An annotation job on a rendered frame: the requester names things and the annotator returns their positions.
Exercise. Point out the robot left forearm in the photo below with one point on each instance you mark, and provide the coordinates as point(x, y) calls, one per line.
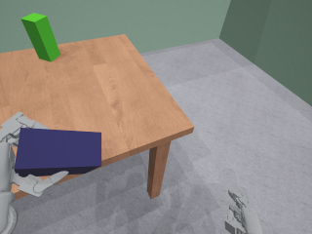
point(9, 216)

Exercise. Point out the table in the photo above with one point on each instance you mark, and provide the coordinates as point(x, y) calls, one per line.
point(100, 85)

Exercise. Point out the robot left hand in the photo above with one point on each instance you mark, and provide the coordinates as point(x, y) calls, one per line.
point(9, 137)

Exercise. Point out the robot right hand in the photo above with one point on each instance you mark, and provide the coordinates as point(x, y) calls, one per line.
point(247, 220)

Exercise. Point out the sponge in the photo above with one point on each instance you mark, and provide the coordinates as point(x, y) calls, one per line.
point(45, 152)

